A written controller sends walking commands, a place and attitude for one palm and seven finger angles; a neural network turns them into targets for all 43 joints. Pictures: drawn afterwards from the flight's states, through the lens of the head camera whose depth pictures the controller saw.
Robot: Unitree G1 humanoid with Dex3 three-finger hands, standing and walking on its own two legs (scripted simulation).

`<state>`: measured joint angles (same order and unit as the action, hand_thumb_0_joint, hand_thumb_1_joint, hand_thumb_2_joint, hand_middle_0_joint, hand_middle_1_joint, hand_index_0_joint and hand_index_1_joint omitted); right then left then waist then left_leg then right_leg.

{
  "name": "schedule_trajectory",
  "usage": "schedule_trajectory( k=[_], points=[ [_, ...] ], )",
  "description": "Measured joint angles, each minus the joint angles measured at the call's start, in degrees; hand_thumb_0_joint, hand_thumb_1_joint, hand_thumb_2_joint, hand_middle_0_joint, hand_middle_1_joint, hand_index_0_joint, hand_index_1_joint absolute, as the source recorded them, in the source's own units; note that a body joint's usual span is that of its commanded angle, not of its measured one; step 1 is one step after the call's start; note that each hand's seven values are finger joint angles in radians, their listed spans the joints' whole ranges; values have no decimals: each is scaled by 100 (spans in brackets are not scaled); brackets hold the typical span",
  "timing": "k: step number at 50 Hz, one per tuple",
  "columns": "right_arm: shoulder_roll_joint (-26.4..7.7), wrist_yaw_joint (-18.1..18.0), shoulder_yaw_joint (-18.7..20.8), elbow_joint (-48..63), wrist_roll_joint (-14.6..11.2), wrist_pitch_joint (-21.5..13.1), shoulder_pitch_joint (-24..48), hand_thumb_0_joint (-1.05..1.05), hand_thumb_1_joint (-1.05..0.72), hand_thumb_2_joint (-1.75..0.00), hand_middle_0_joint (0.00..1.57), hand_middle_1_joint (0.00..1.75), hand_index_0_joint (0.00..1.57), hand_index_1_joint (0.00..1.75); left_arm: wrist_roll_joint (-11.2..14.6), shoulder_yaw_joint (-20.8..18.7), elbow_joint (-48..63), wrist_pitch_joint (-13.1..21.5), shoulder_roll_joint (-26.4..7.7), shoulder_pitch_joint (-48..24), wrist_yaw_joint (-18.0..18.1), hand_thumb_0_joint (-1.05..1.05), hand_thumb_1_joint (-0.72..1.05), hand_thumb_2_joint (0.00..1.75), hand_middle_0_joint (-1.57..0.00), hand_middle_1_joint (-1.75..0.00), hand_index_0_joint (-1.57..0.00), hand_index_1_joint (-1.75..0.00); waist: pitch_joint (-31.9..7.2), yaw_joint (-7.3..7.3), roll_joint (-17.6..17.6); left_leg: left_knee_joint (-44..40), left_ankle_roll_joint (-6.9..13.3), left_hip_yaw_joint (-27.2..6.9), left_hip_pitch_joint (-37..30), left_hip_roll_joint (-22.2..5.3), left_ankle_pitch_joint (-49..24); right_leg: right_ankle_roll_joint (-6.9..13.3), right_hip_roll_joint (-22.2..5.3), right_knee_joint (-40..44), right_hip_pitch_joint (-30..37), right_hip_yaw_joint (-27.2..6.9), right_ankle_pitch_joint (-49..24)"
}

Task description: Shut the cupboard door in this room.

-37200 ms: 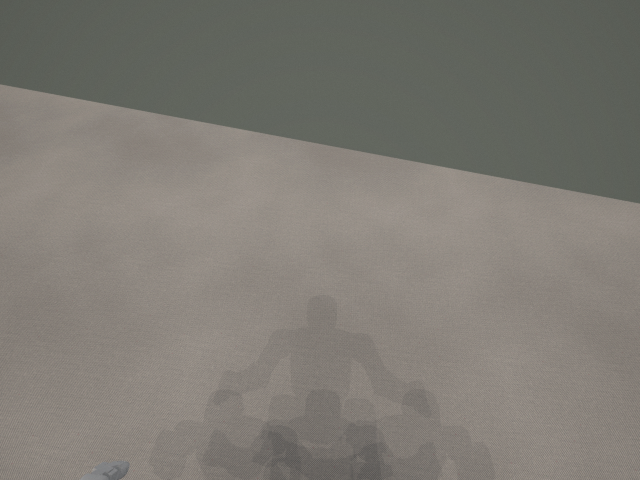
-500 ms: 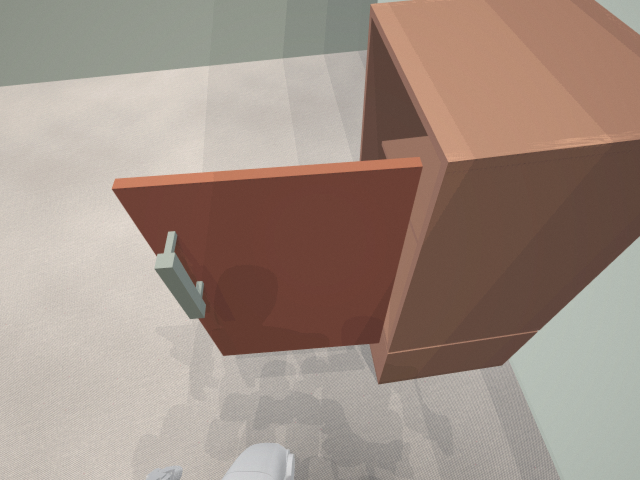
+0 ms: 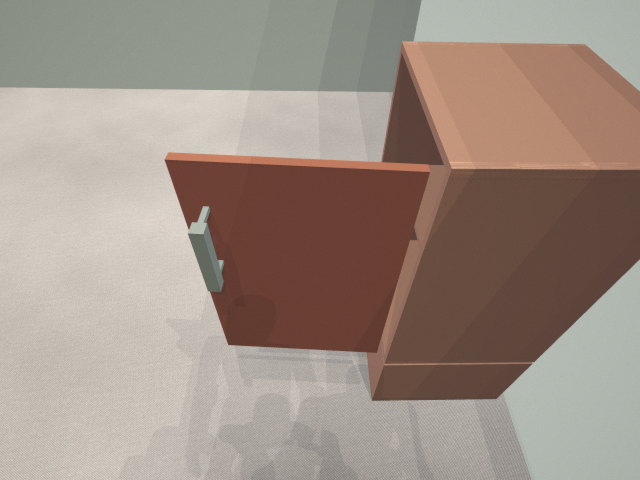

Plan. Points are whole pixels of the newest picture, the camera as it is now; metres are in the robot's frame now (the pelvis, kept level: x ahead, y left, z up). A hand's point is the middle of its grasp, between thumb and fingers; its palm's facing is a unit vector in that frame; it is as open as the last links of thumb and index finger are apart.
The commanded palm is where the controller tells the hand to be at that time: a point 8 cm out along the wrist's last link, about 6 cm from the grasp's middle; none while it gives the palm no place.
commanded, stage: come to a stop and stand still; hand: left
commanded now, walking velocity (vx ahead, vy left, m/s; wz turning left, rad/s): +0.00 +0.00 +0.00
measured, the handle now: (210, 250) +0.47 +0.23 -0.04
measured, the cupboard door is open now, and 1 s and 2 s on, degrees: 86 86 86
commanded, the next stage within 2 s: look again from close up in 0.58 s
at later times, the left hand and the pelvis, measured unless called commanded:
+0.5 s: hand out of the picture -0.03 +0.11 -0.17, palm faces +0.06 -0.99 -0.14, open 7.4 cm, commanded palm none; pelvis -0.01 -0.04 +0.01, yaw +0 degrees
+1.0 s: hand out of the picture -0.02 +0.16 -0.17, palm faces +0.01 -0.98 -0.20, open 7.4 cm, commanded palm none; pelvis -0.03 -0.01 +0.00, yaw -1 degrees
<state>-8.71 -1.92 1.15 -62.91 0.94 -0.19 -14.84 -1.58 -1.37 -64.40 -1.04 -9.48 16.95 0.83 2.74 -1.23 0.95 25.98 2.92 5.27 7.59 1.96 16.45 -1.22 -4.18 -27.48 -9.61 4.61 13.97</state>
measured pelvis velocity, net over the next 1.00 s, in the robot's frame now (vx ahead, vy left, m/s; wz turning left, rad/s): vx -0.03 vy -0.01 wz -0.01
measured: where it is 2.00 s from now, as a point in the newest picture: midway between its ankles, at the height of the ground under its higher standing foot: outside the picture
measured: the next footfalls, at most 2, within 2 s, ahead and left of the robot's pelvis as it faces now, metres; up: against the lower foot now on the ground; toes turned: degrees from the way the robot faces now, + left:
none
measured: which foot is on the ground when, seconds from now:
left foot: down 0.00-1.00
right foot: down 0.00-1.00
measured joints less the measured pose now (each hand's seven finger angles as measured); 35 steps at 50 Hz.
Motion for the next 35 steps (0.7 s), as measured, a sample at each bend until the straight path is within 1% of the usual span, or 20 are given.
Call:
schedule_trajectory(
  k=[2, 4, 11, 15, 25, 34, 35],
  points=[
    [-9, 6, -12, -97, -17, 12, -53, 0, -93, -89, 20, 30, 20, 30, 27, 39, -77, 49, 81, 15, 11, 0, 91, 90, -19, -30, -19, -29, 14, 39, -114, 26, -60, -59, -28, -86, 14, 29, 82, 25, 73, 68, 77],
    [14, 8, -30, -183, -21, 41, -99, 0, -92, -89, 20, 30, 20, 30, 48, 72, -120, 80, 139, 47, 20, 0, 91, 90, -19, -30, -19, -29, -22, 59, -140, -23, -110, -78, -53, -133, -18, 72, 132, 73, 104, 92, 144],
    [183, -10, -101, -379, -23, 31, -217, 0, -91, -89, 20, 30, 20, 30, 82, 153, -178, 87, 316, -10, 63, 0, 91, 90, -19, -30, -20, -29, -66, 86, -87, -270, -227, -111, -87, -241, -203, 188, 258, 330, 144, 134, -10],
    [282, -23, -120, -435, -21, 14, -291, 0, -91, -89, 20, 30, 20, 30, 91, 155, -218, 87, 333, -5, 86, 1, 92, 90, -20, -30, -20, -29, -85, 92, -59, -358, -278, -133, -71, -292, -273, 242, 317, 448, 145, 159, -84],
    [393, -47, -115, -443, -21, -11, -353, 0, -91, -89, 20, 30, 20, 30, 100, 128, -183, 140, 375, 60, 103, 0, 91, 90, -20, -30, -20, -29, -92, 75, -61, -406, -340, -161, -20, -353, -329, 311, 382, 523, 110, 190, -141],
    [389, -57, -98, -385, -20, -32, -295, 0, -91, -89, 19, 30, 20, 30, 88, 118, -166, 155, 389, 96, 107, 0, 91, 90, -19, -30, -20, -29, -115, 66, -43, -392, -356, -148, 0, -377, -323, 328, 406, 521, 88, 177, -146],
    [343, -44, -113, -365, -20, -18, -282, 0, -92, -89, 20, 30, 20, 30, 70, 143, -165, 200, 405, 94, 145, 0, 91, 90, -20, -30, -20, -29, -123, 50, -88, -244, -359, -151, 110, -413, -273, 323, 433, 503, 39, 183, -152]
  ],
)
